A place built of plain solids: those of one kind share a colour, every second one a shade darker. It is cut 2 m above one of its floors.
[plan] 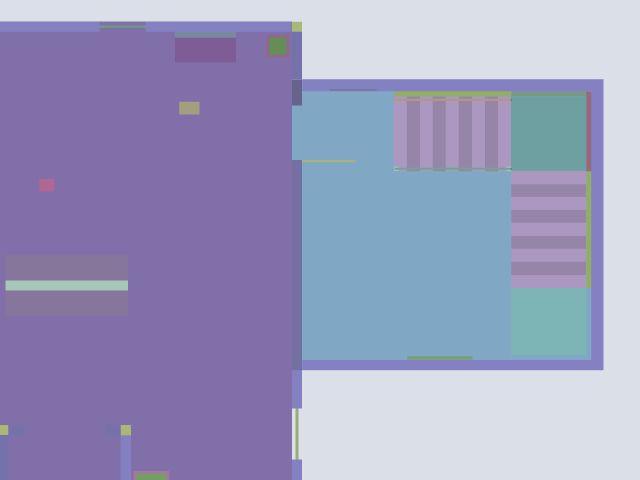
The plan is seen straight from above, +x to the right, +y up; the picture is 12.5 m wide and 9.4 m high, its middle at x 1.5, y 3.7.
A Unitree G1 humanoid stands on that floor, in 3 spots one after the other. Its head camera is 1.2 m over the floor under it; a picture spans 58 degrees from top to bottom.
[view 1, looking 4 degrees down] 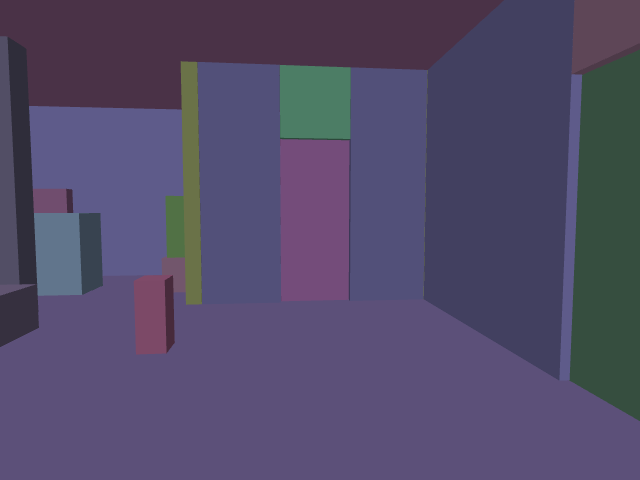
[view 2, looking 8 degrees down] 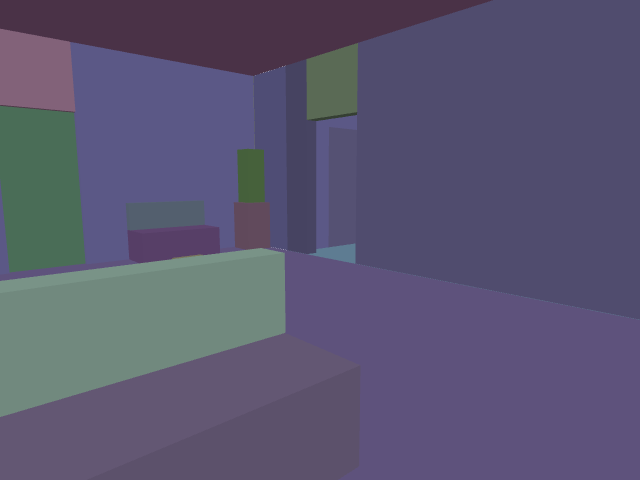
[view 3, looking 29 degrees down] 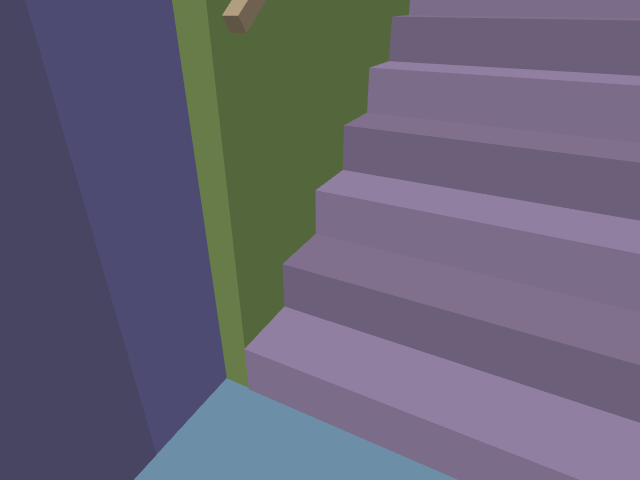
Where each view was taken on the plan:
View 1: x -0.05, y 5.80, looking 174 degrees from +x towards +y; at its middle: lobby_office_door_leaf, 5.67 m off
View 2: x -3.50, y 1.08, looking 48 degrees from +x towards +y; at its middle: wall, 7.52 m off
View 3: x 2.10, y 5.80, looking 27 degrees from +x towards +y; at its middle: tread_slab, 1.69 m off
